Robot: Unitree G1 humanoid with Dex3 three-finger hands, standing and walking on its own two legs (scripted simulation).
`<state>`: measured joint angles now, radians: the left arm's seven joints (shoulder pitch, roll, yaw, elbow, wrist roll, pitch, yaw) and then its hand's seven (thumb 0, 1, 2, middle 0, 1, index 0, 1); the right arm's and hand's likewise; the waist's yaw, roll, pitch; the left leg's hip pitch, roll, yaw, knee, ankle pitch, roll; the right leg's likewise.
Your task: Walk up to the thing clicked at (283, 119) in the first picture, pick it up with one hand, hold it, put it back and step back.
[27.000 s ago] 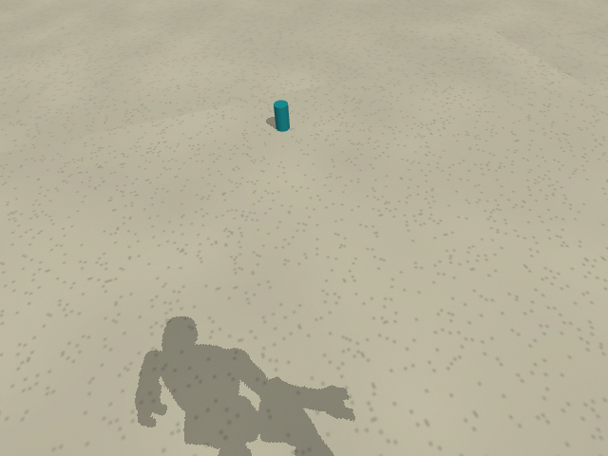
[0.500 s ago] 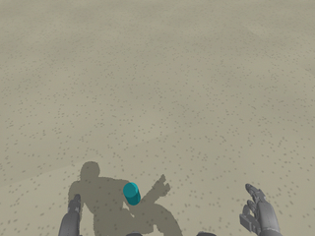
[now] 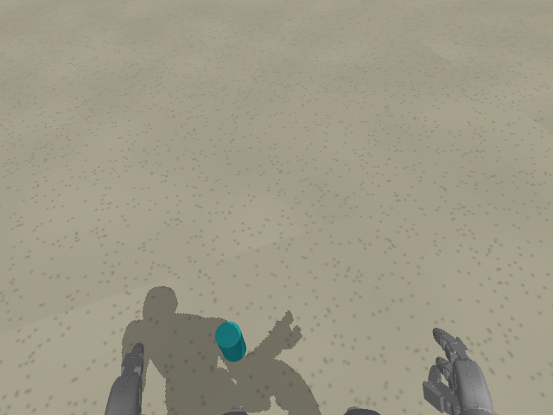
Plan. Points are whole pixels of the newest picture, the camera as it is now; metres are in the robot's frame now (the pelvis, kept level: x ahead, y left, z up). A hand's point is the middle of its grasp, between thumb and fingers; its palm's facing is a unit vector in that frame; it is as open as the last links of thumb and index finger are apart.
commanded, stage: home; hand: left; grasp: from the side
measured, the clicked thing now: (231, 342) +0.43 +0.19 -0.64
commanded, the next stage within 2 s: stand in 0.76 s
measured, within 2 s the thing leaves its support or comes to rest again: neither
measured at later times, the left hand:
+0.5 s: hand (171, 405) +0.17 +0.18 -0.06, palm faces +0.11 -0.95 -0.28, open 17.4 cm
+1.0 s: hand (169, 401) +0.17 +0.18 -0.06, palm faces +0.11 -0.95 -0.29, open 16.5 cm
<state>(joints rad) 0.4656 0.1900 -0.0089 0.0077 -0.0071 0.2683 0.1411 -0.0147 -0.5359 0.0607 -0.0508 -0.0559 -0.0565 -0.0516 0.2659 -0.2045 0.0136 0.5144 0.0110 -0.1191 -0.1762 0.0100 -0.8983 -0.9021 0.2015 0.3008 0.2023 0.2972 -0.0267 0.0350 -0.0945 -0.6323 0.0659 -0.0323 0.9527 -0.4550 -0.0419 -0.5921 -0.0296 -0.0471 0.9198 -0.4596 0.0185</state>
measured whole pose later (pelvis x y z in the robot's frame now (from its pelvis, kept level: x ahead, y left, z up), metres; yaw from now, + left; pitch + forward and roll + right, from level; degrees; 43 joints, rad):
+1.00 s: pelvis +0.01 +0.00 +0.00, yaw +0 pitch +8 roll -1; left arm 0.46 0.19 -0.01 0.01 -0.01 0.27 0.14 -0.01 -0.42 0.17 -0.11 -0.14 -0.12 -0.14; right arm 0.27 -0.20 0.01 0.52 0.01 -0.13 -0.18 0.01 -0.90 -0.90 0.20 0.30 0.20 0.30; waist -0.02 0.03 -0.09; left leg -0.63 0.06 -0.03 0.95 -0.46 -0.04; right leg -0.59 -0.03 -0.04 0.92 -0.47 0.02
